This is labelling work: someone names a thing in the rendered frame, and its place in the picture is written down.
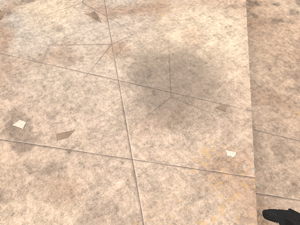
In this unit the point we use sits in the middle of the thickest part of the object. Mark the robot right hand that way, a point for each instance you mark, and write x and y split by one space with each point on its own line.
282 217

